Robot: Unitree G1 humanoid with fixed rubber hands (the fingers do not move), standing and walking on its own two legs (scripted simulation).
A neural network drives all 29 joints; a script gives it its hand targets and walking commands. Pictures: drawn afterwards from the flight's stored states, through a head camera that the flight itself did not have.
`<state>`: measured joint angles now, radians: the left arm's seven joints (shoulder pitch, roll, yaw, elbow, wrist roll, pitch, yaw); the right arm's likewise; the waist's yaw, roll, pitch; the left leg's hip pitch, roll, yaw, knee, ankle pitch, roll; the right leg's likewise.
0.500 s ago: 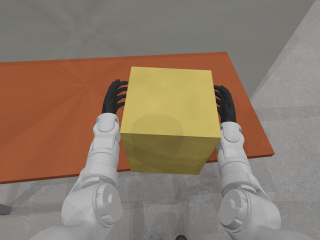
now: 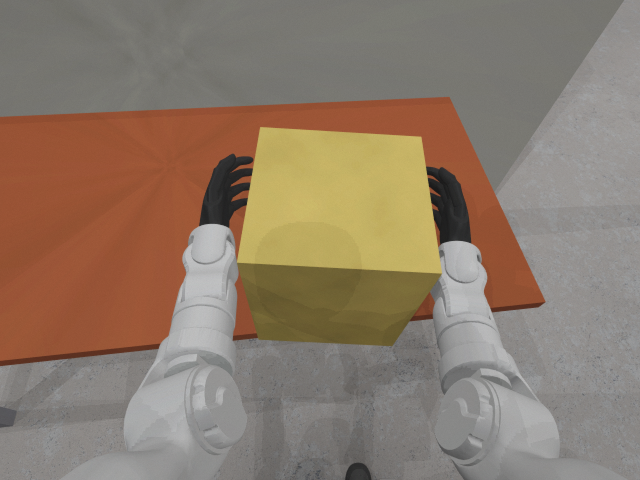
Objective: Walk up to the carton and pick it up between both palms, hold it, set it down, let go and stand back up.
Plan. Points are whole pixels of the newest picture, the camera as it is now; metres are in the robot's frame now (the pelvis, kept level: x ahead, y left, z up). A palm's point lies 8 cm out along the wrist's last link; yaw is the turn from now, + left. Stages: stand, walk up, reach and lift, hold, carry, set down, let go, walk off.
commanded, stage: set down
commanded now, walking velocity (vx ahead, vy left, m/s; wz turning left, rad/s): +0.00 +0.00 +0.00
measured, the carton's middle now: (332, 247) +0.40 -0.02 -0.01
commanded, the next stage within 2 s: none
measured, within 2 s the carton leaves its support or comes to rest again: neither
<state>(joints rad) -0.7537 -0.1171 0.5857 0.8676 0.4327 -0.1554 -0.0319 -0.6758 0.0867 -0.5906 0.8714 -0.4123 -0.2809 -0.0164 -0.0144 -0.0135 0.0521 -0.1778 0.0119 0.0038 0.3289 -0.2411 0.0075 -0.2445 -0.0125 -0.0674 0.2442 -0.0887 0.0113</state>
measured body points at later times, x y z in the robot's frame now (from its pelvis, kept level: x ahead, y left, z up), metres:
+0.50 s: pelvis -0.01 +0.00 -0.02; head +0.06 +0.00 +0.43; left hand +0.44 +0.17 +0.05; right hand +0.43 -0.17 +0.04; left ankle -0.05 +0.11 -0.75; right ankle +0.02 -0.13 -0.75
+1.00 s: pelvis -0.04 -0.02 -0.02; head +0.01 -0.01 +0.43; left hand +0.44 +0.18 +0.11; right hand +0.43 -0.21 +0.10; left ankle -0.05 +0.11 -0.75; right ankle +0.02 -0.13 -0.75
